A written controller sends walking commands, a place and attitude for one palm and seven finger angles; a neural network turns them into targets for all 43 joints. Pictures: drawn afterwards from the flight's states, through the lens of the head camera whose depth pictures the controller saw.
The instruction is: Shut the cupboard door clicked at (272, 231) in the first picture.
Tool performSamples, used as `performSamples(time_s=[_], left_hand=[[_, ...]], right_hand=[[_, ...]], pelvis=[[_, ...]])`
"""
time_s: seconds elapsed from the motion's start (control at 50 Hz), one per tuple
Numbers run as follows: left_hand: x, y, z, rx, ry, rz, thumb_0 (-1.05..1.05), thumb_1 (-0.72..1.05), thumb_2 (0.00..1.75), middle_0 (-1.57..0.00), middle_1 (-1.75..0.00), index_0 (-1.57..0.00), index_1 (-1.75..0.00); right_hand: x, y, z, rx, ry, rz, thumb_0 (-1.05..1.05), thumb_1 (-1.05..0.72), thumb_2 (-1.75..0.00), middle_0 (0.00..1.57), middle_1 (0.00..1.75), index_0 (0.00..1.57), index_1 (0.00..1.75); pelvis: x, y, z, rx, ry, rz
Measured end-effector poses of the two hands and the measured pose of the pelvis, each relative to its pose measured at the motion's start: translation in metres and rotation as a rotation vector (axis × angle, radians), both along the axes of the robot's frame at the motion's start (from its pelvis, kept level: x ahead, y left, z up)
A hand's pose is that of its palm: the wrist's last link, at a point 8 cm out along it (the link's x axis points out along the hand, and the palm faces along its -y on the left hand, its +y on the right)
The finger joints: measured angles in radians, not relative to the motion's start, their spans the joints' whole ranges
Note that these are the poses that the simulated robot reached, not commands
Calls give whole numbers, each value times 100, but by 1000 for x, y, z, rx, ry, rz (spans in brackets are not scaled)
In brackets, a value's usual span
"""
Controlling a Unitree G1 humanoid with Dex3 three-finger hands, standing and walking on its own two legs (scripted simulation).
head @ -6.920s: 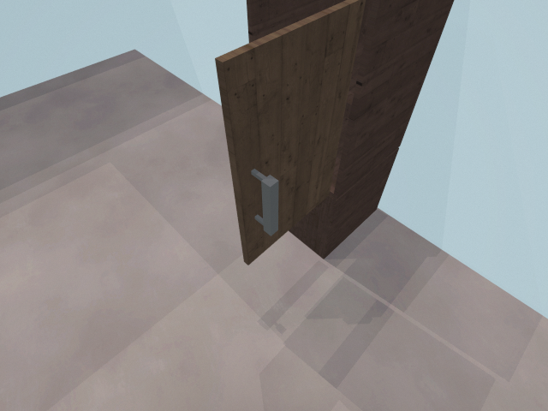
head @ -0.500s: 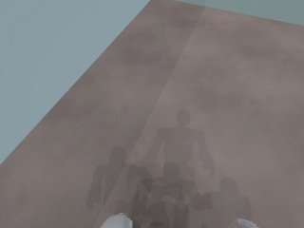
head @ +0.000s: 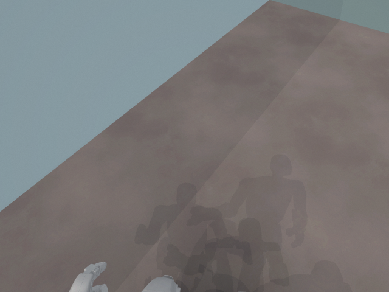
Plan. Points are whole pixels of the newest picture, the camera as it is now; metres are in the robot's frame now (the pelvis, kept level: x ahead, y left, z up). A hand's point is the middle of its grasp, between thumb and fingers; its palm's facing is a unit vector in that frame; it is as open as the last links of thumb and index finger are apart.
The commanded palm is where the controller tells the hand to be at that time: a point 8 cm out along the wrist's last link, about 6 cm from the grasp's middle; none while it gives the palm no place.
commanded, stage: walk to a spot facing it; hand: left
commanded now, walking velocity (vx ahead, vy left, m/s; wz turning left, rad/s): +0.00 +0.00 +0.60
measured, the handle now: out of the picture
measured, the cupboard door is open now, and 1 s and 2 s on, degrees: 92 92 92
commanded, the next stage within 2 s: none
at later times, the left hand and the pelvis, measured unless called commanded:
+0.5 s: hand out of the picture +0.00 +0.24 -0.16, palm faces +0.36 -0.89 -0.27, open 7.4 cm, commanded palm none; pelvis +0.00 +0.00 +0.01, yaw +20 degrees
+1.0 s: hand out of the picture -0.03 +0.13 -0.15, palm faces +0.61 -0.75 -0.25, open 7.3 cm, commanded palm none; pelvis +0.04 -0.05 +0.01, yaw +39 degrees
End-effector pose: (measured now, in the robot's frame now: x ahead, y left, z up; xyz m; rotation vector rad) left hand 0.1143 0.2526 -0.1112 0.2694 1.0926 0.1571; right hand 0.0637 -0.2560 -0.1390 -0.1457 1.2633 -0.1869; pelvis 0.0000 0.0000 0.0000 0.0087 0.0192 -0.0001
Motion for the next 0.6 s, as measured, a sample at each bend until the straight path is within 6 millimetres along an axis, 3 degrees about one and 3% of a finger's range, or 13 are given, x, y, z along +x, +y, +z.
performSamples(time_s=[0.1, 0.18, 0.34, 0.4, 0.5, 0.6], left_hand=[[-30, -21, 5, -26, 42, 71, 0, 91, 90, -20, -30, -20, -30], [-55, -28, 1, -58, 69, 146, 0, 91, 90, -20, -30, -20, -30], [-119, 2, -29, -87, 127, 326, 0, 91, 90, -20, -30, -20, -30], [-138, 15, -34, -71, 175, 375, 0, 91, 90, -20, -30, -20, -30], [-141, 23, -20, -53, 150, 431, 0, 91, 90, -20, -30, -20, -30], [-131, 16, -5, -31, 98, 459, 0, 91, 90, -19, -30, -19, -30]], right_hand=[[11, -14, 8, -1, 35, 50, 1, -91, -89, 20, 29, 20, 30], [29, -13, 17, -8, 41, 120, 1, -91, -90, 20, 29, 20, 30], [97, 23, 21, -53, -67, 313, 1, -91, -90, 20, 29, 20, 30], [112, 36, 26, -65, -115, 363, 1, -91, -90, 20, 29, 20, 30], [117, 44, 33, -66, -101, 424, 0, -91, -89, 20, 29, 20, 30], [120, 39, 27, -40, -55, 462, 0, -91, -89, 20, 30, 21, 30]], pelvis=[[2, -11, 11, 22, -14, 81], [4, -15, 16, 36, -10, 145], [4, -1, -2, 7, -3, 264], [2, 1, -3, 7, -4, 290], [2, -4, 7, -8, 0, 342], [7, -16, 11, -13, 8, 394]])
